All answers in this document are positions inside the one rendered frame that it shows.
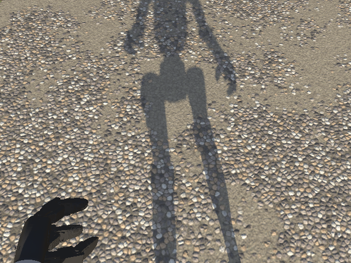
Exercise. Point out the left robot hand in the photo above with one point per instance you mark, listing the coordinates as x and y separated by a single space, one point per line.
39 236

